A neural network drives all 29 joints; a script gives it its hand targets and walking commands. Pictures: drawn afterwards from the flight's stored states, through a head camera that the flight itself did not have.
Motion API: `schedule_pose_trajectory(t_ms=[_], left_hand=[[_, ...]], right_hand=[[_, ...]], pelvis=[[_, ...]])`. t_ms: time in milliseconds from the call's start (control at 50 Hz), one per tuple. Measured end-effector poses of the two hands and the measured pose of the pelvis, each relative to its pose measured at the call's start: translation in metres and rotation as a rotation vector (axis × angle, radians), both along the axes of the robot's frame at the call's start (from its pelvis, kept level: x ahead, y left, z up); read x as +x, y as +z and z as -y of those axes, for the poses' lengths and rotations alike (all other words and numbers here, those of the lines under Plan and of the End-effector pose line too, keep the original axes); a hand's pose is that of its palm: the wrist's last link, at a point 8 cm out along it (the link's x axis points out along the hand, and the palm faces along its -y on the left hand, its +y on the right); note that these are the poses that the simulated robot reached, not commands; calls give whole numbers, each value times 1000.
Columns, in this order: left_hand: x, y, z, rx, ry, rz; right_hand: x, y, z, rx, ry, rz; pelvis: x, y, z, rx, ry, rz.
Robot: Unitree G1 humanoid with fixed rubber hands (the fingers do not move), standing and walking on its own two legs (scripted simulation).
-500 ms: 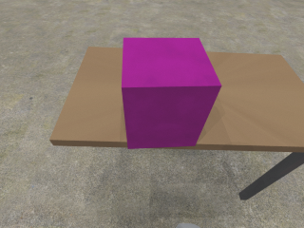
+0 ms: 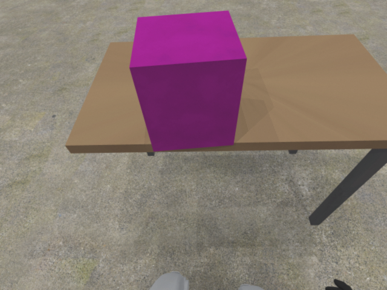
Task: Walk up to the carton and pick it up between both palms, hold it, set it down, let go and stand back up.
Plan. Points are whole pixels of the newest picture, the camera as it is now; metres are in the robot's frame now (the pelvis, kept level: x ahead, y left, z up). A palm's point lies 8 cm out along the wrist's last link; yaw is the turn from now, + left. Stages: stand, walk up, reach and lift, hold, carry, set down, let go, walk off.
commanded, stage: walk up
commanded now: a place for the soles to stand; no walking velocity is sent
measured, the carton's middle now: (188, 85) +0.57 +0.04 +0.10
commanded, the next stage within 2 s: none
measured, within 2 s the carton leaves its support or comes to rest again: neither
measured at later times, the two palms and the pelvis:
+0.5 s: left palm out of the picture +0.08 +0.32 -0.11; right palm out of the picture +0.11 -0.28 -0.10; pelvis +0.00 +0.02 +0.00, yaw +0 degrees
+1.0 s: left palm out of the picture +0.14 +0.29 -0.08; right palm out of the picture +0.10 -0.33 -0.11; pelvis +0.05 -0.03 +0.01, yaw -1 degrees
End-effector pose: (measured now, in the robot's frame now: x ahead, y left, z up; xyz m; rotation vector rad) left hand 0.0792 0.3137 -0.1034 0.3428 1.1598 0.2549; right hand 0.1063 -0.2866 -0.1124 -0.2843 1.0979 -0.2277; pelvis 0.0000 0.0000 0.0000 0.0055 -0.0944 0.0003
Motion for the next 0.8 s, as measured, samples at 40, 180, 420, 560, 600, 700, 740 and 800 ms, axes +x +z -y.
schedule_pose_trajectory(t_ms=[40,180,420,560,600,700,740,800], left_hand=[[0,1,-5,3,-2,9],[3,-2,-15,-15,-11,11],[5,-6,-10,-34,-31,33],[4,-5,-8,-32,-32,36],[4,-4,-8,-29,-32,38],[13,-1,-7,-42,-45,53],[19,1,-5,-42,-56,56],[31,4,0,-35,-69,57]], right_hand=[[-11,-4,-4,3,-6,-26],[-48,3,-10,-24,-32,-93],[-7,14,-9,-39,-7,4],[12,17,-9,-35,6,53],[17,18,-9,-31,9,65],[13,18,-8,-12,10,70],[0,16,-1,-16,-5,44],[-25,13,15,-26,-37,-26]], pelvis=[[-1,-1,-4,-6,1,1],[-2,4,-17,-29,-5,0],[-4,4,-16,-27,-6,0],[-5,4,-14,-26,-7,3],[-6,4,-14,-25,-7,3],[-1,5,-12,-31,-12,-1],[3,5,-9,-31,-16,-3],[13,5,0,-25,-21,-5]])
